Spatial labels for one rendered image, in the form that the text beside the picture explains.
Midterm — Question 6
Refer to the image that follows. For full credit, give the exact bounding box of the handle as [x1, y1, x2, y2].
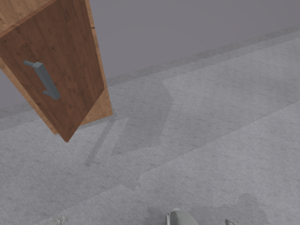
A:
[23, 60, 61, 100]

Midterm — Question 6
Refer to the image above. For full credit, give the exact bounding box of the left robot hand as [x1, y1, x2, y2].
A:
[44, 214, 69, 225]

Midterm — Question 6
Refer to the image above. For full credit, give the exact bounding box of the cupboard door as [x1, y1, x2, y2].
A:
[0, 0, 105, 143]

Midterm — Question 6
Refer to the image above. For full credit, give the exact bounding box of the right robot thigh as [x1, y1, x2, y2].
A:
[165, 210, 199, 225]

